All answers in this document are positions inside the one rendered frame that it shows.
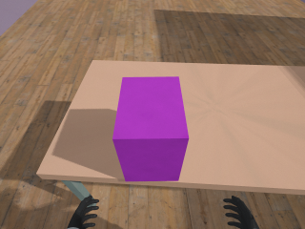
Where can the carton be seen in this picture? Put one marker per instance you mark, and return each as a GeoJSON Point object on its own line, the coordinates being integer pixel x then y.
{"type": "Point", "coordinates": [150, 134]}

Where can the table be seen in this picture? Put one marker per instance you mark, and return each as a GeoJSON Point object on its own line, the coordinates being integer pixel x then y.
{"type": "Point", "coordinates": [246, 127]}

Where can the left robot hand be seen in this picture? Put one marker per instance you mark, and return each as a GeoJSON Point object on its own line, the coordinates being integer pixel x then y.
{"type": "Point", "coordinates": [79, 216]}

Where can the right robot hand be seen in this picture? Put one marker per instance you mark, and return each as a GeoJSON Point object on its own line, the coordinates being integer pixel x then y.
{"type": "Point", "coordinates": [244, 215]}

